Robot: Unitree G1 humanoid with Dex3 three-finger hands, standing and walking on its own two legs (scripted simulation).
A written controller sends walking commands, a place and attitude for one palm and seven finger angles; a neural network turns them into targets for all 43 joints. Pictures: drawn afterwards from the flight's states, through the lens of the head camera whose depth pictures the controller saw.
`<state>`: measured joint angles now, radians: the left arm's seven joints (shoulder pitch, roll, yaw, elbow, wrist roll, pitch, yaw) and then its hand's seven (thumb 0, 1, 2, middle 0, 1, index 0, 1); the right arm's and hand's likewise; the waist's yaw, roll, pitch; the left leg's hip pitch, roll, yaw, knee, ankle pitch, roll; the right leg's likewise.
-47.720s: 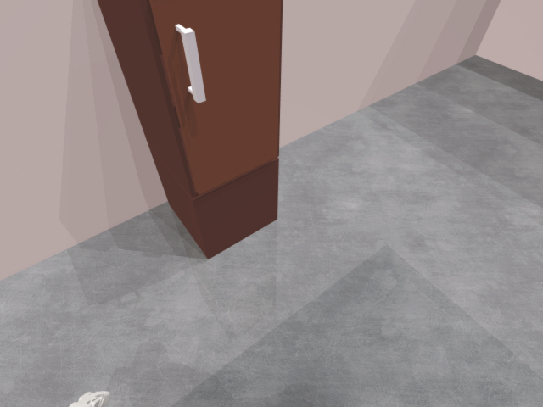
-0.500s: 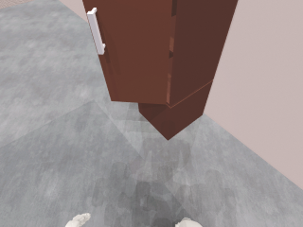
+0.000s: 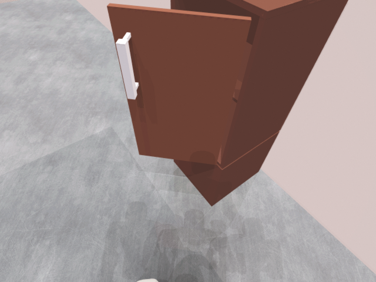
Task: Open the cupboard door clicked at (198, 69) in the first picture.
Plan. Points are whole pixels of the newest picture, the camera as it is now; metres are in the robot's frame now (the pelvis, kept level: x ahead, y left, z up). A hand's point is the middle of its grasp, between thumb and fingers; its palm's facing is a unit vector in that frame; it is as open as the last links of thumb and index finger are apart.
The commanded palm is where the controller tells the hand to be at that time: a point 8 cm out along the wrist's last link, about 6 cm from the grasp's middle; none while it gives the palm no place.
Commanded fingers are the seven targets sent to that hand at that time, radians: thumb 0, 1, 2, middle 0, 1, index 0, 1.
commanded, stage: come to a stop and stand still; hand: left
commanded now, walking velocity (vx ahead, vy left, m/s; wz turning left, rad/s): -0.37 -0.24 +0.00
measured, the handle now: (130, 67) +0.60 +0.22 +0.12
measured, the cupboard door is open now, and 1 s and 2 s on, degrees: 46 46 46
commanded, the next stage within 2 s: look again from close up in 0.96 s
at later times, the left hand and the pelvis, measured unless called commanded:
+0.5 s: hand out of the picture +0.13 +0.17 -0.15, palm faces -0.02 -0.96 -0.26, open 7.4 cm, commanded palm none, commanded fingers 0.00 0.90 0.90 -0.20 -0.30 -0.20 -0.30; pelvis +0.05 -0.02 +0.01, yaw -1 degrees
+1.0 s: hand out of the picture +0.06 +0.21 -0.15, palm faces -0.04 -0.96 -0.27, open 7.4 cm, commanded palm none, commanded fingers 0.00 0.90 0.90 -0.20 -0.30 -0.20 -0.30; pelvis +0.04 +0.01 +0.01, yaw -2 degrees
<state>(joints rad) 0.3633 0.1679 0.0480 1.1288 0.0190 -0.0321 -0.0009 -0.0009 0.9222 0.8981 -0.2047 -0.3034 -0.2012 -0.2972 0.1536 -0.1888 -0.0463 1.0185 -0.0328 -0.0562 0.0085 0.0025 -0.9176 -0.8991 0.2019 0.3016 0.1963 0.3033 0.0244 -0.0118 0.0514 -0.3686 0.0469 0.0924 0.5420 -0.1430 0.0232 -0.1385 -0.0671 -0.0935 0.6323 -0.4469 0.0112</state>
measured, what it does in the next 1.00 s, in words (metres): steps on the spot: right foot, then left foot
